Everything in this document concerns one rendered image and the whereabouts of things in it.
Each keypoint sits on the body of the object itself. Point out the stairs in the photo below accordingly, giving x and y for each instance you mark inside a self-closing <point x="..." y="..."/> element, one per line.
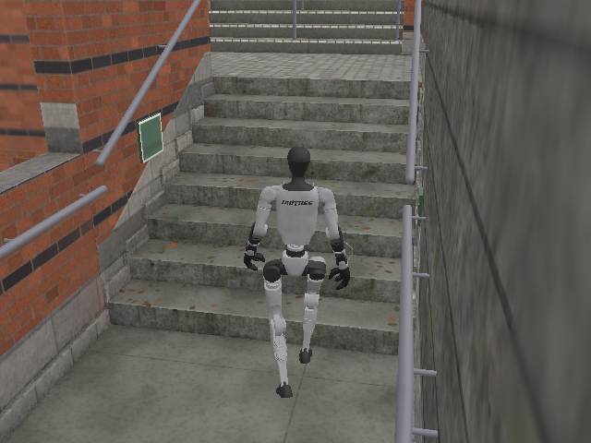
<point x="190" y="276"/>
<point x="306" y="33"/>

